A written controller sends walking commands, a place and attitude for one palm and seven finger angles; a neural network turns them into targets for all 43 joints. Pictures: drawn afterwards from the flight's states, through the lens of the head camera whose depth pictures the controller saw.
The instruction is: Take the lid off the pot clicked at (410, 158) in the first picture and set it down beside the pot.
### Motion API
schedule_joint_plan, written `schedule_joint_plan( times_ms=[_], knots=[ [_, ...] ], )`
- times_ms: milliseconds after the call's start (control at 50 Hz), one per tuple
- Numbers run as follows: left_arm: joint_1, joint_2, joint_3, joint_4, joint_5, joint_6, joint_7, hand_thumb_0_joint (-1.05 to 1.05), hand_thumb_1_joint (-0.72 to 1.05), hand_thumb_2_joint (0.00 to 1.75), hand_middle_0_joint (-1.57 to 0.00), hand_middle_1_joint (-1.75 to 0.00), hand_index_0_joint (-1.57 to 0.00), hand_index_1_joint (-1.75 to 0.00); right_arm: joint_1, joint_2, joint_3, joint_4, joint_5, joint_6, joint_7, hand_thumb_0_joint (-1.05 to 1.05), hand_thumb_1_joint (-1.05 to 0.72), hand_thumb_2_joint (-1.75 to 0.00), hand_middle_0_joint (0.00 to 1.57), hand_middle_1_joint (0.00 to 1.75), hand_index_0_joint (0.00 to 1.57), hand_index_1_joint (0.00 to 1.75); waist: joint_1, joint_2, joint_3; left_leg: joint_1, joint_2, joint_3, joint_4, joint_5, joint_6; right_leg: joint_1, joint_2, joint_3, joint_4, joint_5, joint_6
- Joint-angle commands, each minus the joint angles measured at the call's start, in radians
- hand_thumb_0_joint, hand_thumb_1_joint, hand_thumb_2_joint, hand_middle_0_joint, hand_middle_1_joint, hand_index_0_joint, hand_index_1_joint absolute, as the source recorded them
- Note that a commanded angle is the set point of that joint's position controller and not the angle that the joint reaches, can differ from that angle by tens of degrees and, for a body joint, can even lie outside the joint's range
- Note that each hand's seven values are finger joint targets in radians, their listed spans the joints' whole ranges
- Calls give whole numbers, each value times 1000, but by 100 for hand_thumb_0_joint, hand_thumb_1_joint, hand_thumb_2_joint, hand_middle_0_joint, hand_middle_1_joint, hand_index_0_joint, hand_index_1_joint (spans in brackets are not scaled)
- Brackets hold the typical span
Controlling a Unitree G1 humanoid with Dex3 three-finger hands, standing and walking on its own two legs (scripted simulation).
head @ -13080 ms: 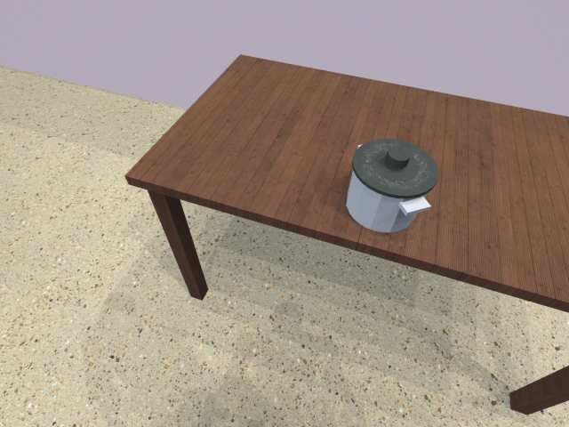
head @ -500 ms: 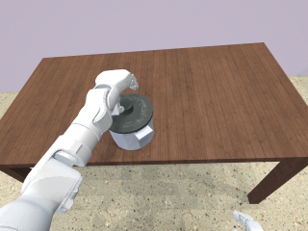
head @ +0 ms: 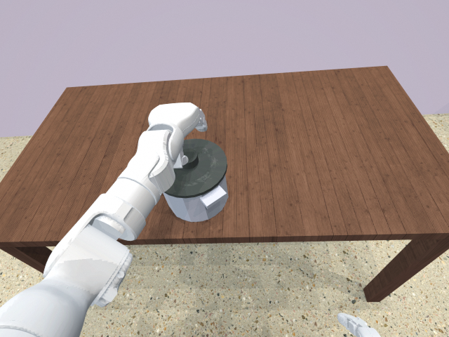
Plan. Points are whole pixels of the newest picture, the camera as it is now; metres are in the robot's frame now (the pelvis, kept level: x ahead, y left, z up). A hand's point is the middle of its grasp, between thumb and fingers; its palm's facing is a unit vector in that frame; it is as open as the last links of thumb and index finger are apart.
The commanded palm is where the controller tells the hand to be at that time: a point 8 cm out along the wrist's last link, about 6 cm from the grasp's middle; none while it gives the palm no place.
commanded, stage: move the open hand above the knob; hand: left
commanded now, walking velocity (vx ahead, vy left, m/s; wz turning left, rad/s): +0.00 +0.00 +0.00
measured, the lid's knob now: (188, 158) +0.47 +0.09 +0.04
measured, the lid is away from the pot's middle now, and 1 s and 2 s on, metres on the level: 0.00 0.00 0.00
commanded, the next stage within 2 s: lower the open fingers around the knob in 0.44 s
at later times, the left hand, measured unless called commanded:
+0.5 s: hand (179, 149) +0.43 +0.09 +0.11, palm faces -0.27 -0.05 -0.96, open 10.1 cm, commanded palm +0.41 +0.09 +0.17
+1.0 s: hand (182, 161) +0.43 +0.09 +0.08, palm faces -0.30 -0.04 -0.95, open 10.1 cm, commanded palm +0.42 +0.10 +0.14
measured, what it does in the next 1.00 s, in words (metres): stands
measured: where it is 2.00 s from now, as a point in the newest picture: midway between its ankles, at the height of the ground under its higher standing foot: outside the picture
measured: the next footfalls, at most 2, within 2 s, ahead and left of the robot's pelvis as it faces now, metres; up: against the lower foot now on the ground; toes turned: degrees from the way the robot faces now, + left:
none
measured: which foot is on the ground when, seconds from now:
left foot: down 0.00-1.00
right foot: down 0.00-1.00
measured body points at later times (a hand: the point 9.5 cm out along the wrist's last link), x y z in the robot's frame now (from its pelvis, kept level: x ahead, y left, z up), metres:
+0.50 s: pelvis +0.00 -0.02 +0.00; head +0.02 -0.06 +0.45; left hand +0.44 +0.09 +0.16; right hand +0.15 -0.25 -0.13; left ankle +0.00 +0.07 -0.74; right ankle -0.02 -0.11 -0.74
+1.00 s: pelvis +0.00 -0.01 +0.00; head +0.03 -0.05 +0.45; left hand +0.44 +0.09 +0.13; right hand +0.12 -0.25 -0.14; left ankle +0.00 +0.07 -0.74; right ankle -0.02 -0.11 -0.74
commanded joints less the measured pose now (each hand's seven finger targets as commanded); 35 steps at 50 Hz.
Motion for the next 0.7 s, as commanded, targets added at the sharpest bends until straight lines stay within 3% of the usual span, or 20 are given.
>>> schedule_joint_plan(
  times_ms=[0, 100, 160, 200, 220, 240, 300, 340, 400, 420, 440, 480, 500, 560, 600, 640, 680],
  knots=[
    [-484, 149, 88, -171, 17, 9, 43, 0, -27, 137, -83, -8, -83, -8, -87, -95, -24, -127, 6, -27, -2, 0, -90, -90, 20, 30, 20, 30, -9, -180, -356, 221, 52, -90, -5, 355, -16, 81, 18, 3, -28, 372, -33],
    [-530, 225, 137, -228, 30, 6, 59, 0, -27, 137, -83, -8, -83, -8, -110, -89, -14, -139, 2, -36, -17, 0, -90, -90, 20, 30, 20, 30, 8, -164, -407, 219, 45, -84, -7, 359, -10, 144, 13, 20, -24, 415, -35],
    [-462, 157, 80, -147, 40, 26, 55, 0, -27, 137, -83, -8, -83, -8, -109, -83, -12, -129, 8, -32, -14, 0, -90, -90, 20, 30, 20, 30, 2, -170, -357, 207, 48, -76, -9, 347, -12, 112, 18, 11, -23, 401, -30],
    [-440, 156, 95, -176, 32, 29, 48, 0, -27, 137, -83, -8, -83, -8, -121, -85, -13, -146, 6, -31, -10, 0, -90, -90, 20, 30, 20, 30, 12, -179, -373, 196, 45, -72, -6, 357, -10, 140, 14, 16, -25, 425, -33],
    [-407, 177, 109, -148, 25, 35, 44, 0, -27, 137, -83, -8, -83, -8, -127, -90, -12, -148, 8, -29, -11, 0, -90, -90, 20, 30, 20, 30, 13, -201, -364, 181, 41, -65, -5, 333, -9, 156, 13, 20, -26, 433, -28],
    [-421, 208, 129, -170, 24, 35, 40, 0, -27, 137, -83, -8, -83, -8, -135, -94, -10, -147, 9, -26, -15, 0, -90, -90, 20, 30, 20, 30, 15, -182, -372, 179, 40, -58, -8, 321, -9, 168, 9, 27, -28, 439, -26],
    [-494, 130, 45, -279, 20, 24, 11, 0, -27, 137, -83, -8, -83, -8, -149, -79, -13, -169, 12, -26, -15, 0, -90, -90, 20, 30, 20, 30, -6, -180, -386, 196, 35, -64, 3, 338, 0, 163, 6, 27, -33, 462, -27],
    [-480, 214, 102, -241, 27, 19, 8, 0, -27, 137, -83, -8, -83, -8, -141, -89, -10, -158, 13, -26, -23, 0, -90, -90, 20, 30, 20, 30, -4, -182, -367, 188, 32, -62, 2, 309, 3, 167, 8, 35, -38, 453, -24],
    [-485, 252, 137, -224, 18, 2, 6, 0, -27, 137, -83, -8, -83, -8, -133, -88, -3, -151, 12, -30, -39, 0, -90, -90, 20, 30, 20, 30, -1, -191, -343, 165, 31, -59, -11, 273, 3, 170, 5, 39, -50, 424, -23],
    [-486, 228, 112, -216, 17, -1, 5, 0, -27, 137, -83, -8, -83, -8, -133, -87, -2, -149, 12, -31, -41, 0, -90, -90, 20, 30, 20, 30, -5, -175, -334, 165, 29, -56, -14, 254, 3, 161, 5, 39, -52, 409, -21],
    [-489, 256, 136, -217, 19, -6, 9, 0, -27, 137, -83, -8, -83, -8, -126, -89, -4, -143, 13, -33, -44, 0, -90, -90, 20, 30, 20, 30, 0, -180, -340, 169, 31, -57, -14, 259, 3, 171, 5, 41, -51, 417, -21],
    [-471, 249, 127, -246, 27, -17, 11, 0, -27, 137, -83, -8, -83, -8, -134, -87, -4, -151, 14, -36, -40, 0, -90, -90, 20, 30, 20, 30, 6, -136, -371, 196, 32, -61, -7, 295, 2, 173, 4, 41, -42, 434, -25],
    [-460, 224, 116, -293, 19, -27, 6, 0, -27, 137, -83, -8, -83, -8, -142, -80, -7, -168, 11, -39, -35, 0, -90, -90, 20, 30, 20, 30, 8, -152, -401, 199, 31, -63, 2, 328, 4, 195, 1, 42, -40, 466, -27],
    [-368, 164, 67, -192, 23, -13, -2, 0, -27, 137, -83, -8, -83, -8, -136, -86, -9, -154, 19, -29, -26, 0, -90, -90, 20, 30, 20, 30, -4, -150, -329, 187, 35, -60, 2, 300, -3, 132, 10, 29, -43, 423, -24],
    [-355, 142, 65, -127, 9, -5, -7, 0, -27, 137, -83, -8, -83, -8, -129, -93, -6, -147, 21, -19, -25, 0, -90, -90, 20, 30, 20, 30, -9, -193, -256, 133, 36, -57, -13, 239, -7, 107, 8, 23, -57, 372, -25],
    [-412, 217, 109, -168, 8, -11, -1, 0, -27, 137, -83, -8, -83, -8, -133, -102, -7, -150, 20, -17, -34, 0, -90, -90, 20, 30, 20, 30, -5, -185, -297, 139, 31, -50, -17, 207, -3, 138, 6, 39, -60, 354, -19],
    [-521, 217, 96, -303, 7, -39, 3, 0, -27, 137, -83, -8, -83, -8, -133, -91, -12, -161, 15, -27, -40, 0, -90, -90, 20, 30, 20, 30, -11, -139, -383, 200, 29, -62, -8, 249, 5, 159, 3, 41, -52, 388, -23]
  ],
)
